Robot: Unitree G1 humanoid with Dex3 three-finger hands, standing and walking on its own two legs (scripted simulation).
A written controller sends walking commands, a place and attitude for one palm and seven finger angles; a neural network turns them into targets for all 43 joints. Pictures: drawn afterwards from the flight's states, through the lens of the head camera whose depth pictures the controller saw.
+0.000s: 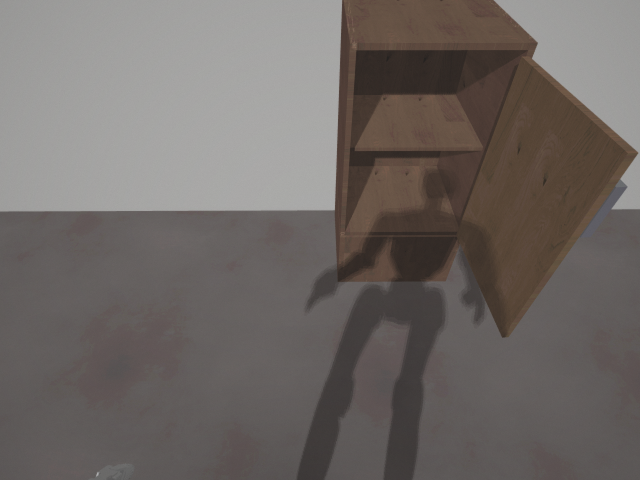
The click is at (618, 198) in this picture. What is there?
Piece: cupboard door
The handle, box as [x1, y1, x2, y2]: [580, 179, 627, 237]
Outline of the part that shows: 620,179 582,232 580,237 590,236 626,188 627,186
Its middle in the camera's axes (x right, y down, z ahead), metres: +0.54 -0.06 +0.78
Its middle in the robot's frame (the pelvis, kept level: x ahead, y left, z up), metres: +0.64 -0.51 -0.05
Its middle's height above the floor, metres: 0.72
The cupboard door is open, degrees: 94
